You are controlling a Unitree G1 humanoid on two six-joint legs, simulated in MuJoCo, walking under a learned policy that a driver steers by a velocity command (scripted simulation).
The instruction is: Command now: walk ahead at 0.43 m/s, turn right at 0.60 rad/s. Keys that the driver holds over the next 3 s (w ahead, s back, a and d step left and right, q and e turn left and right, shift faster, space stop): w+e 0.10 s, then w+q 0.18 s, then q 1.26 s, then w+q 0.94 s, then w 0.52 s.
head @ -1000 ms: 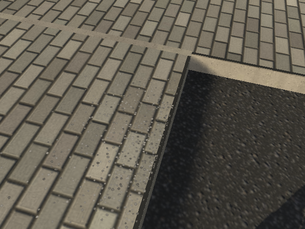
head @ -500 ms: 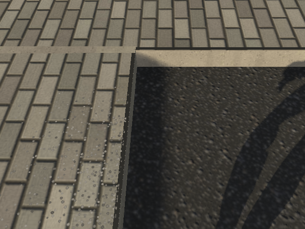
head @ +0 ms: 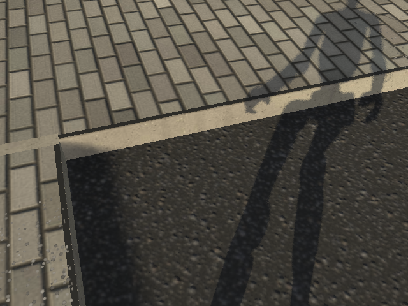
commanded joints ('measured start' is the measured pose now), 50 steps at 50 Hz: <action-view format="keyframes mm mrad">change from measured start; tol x32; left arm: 1 -84 45 7 -93 -4 -18 -5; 9 -191 18 -14 -115 -14 -52 -33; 14 300 269 65 -22 27 -67 -1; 50 -99 53 -5 42 14 -14 50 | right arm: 1 -15 -138 -26 -55 -10 -15 -3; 50 -182 -201 -45 -218 15 98 7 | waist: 1 -5 172 82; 11 82 156 61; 14 159 -346 -352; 37 27 344 -211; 50 27 167 -104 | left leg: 1 73 235 -184 -262 -56 155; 12 -30 188 49 156 481 98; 15 -600 -21 -190 914 -293 22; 27 -338 36 -41 308 292 -12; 34 -224 -38 50 127 119 79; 37 403 278 -498 66 1093 385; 41 164 214 -456 -115 414 323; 50 -76 91 -420 -160 68 235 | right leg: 1 -185 -71 4 1 130 39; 12 658 -3 -153 -646 151 -106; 14 1047 -460 640 -841 56 -318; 21 512 -291 -22 -924 720 -192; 34 663 -295 -240 -682 874 -127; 36 467 -163 -286 -277 569 -17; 37 121 23 -230 100 -399 63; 50 254 -6 4 -383 -30 74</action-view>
